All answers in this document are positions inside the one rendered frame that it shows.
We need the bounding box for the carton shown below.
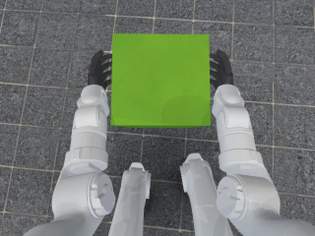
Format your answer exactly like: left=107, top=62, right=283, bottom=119
left=110, top=33, right=211, bottom=128

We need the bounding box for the right robot hand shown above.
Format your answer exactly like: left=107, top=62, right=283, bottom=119
left=209, top=49, right=234, bottom=90

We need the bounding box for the left robot upper arm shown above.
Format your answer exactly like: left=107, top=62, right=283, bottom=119
left=23, top=171, right=116, bottom=236

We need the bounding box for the right robot thigh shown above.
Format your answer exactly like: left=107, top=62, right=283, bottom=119
left=179, top=158, right=233, bottom=236

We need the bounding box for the right robot shin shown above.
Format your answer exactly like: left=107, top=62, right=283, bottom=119
left=184, top=152, right=213, bottom=174

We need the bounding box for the robot right forearm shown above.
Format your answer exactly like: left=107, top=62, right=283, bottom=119
left=212, top=84, right=275, bottom=187

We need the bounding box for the left robot hand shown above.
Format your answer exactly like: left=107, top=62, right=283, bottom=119
left=88, top=50, right=112, bottom=90

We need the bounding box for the right robot upper arm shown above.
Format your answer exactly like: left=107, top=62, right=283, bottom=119
left=216, top=173, right=315, bottom=236

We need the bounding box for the robot left forearm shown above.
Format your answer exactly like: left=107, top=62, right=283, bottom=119
left=51, top=85, right=110, bottom=211

